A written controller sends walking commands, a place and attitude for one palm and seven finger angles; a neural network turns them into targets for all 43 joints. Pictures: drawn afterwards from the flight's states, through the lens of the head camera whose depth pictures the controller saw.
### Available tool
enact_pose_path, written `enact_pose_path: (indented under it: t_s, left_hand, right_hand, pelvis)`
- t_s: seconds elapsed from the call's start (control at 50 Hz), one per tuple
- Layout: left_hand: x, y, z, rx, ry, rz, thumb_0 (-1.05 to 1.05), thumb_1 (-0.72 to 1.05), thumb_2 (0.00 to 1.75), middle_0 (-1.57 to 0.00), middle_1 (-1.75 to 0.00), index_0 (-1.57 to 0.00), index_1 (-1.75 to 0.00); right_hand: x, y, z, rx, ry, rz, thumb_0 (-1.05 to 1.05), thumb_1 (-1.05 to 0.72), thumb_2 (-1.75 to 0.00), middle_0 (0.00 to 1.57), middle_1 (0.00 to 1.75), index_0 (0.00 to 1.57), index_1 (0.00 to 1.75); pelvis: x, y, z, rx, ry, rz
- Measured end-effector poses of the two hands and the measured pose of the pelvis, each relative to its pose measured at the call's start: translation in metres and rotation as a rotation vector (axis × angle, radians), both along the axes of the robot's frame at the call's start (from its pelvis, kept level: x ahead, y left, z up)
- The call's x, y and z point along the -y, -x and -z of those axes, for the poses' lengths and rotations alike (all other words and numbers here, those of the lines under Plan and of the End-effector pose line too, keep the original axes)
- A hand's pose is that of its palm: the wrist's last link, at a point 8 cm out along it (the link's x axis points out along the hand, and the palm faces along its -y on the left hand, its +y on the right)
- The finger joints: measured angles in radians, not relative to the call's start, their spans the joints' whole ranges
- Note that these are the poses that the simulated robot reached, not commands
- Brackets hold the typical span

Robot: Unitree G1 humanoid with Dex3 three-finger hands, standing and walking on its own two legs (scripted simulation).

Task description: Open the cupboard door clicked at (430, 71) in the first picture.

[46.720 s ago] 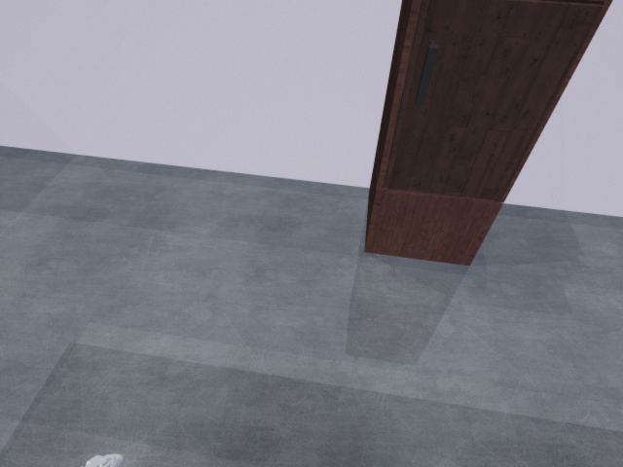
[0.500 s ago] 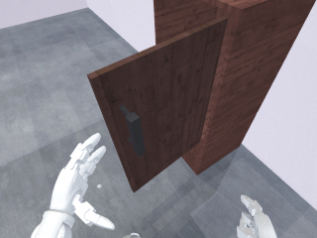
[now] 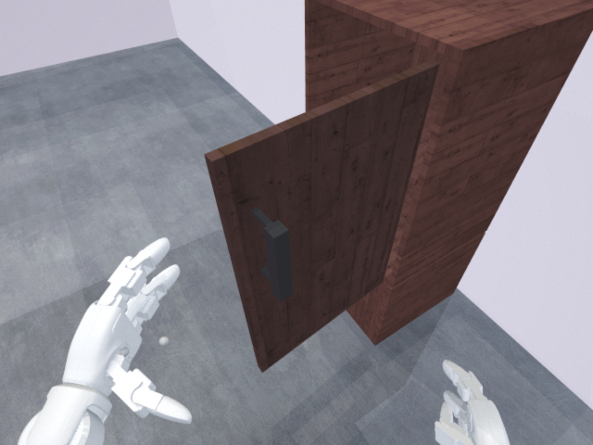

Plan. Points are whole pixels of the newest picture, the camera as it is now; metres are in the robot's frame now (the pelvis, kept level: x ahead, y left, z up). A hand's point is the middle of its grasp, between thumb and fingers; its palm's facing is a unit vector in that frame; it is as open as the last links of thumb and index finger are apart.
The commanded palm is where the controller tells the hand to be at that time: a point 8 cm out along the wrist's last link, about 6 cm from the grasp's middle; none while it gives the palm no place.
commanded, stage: draw the hand back to the body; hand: left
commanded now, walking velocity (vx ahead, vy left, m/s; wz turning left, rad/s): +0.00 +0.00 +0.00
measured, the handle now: (271, 255) +0.36 +0.07 +0.08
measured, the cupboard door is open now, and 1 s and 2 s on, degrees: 96 96 96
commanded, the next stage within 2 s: step back with the hand held close in 1.08 s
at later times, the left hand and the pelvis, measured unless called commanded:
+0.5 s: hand (87, 294) +0.23 +0.24 +0.16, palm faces +0.33 -0.86 -0.38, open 11.5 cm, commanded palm +0.18 +0.28 +0.18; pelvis +0.03 +0.01 +0.04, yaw -2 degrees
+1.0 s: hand (68, 284) +0.23 +0.25 +0.18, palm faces +0.41 -0.82 -0.39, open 7.5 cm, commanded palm +0.18 +0.29 +0.20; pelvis +0.03 -0.01 +0.04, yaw -2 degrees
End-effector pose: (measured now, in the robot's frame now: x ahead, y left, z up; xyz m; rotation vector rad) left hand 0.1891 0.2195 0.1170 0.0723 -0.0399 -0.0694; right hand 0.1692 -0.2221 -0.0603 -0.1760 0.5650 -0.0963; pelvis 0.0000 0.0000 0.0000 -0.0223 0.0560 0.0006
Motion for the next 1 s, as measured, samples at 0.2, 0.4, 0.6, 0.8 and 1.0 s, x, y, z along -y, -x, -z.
enact_pose_path:
  t_s: [0.2, 0.4, 0.6, 0.8, 1.0]
  left_hand:
    - [-0.023, 0.005, -0.027, -0.002, -0.209, -0.263, -0.01, -0.26, 0.41, -0.17, -0.3, -0.16, -0.3]
    - [-0.049, 0.001, -0.052, 0.02, -0.301, -0.375, 0.0, 0.08, 0.55, -0.18, -0.3, -0.17, -0.3]
    - [-0.066, -0.004, -0.076, 0.077, -0.351, -0.44, 0.0, 0.42, 0.7, -0.19, -0.3, -0.19, -0.3]
    - [-0.077, 0.0, -0.095, 0.126, -0.388, -0.506, 0.01, 0.75, 0.84, -0.21, -0.3, -0.2, -0.3]
    - [-0.065, 0.003, -0.085, 0.097, -0.355, -0.488, 0.01, 0.87, 0.89, -0.21, -0.3, -0.2, -0.3]
  right_hand:
    - [-0.012, -0.007, -0.013, -0.039, 0.029, -0.001, 0.02, -0.9, -0.9, 0.2, 0.3, 0.2, 0.3]
    - [-0.016, -0.018, -0.018, -0.081, 0.03, -0.01, 0.02, -0.9, -0.9, 0.2, 0.3, 0.2, 0.3]
    - [-0.01, -0.032, -0.023, -0.088, 0.028, -0.006, 0.02, -0.9, -0.9, 0.2, 0.3, 0.2, 0.3]
    - [0.001, -0.034, -0.022, -0.101, 0.023, 0.005, 0.02, -0.9, -0.9, 0.2, 0.3, 0.2, 0.3]
    - [0.011, -0.025, -0.021, -0.112, 0.031, 0.022, 0.02, -0.9, -0.9, 0.2, 0.3, 0.2, 0.3]
  pelvis:
    - [-0.006, -0.007, -0.02, 0.054, -0.005, 0.017]
    - [-0.01, -0.021, -0.033, 0.096, -0.015, 0.031]
    - [-0.008, -0.031, -0.038, 0.11, -0.019, 0.04]
    - [-0.002, -0.032, -0.039, 0.116, -0.02, 0.041]
    - [0.005, -0.028, -0.04, 0.126, -0.019, 0.041]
